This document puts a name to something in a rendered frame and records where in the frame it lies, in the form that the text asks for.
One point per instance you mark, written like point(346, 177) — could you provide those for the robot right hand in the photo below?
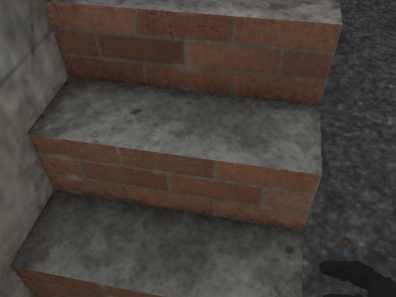
point(360, 275)

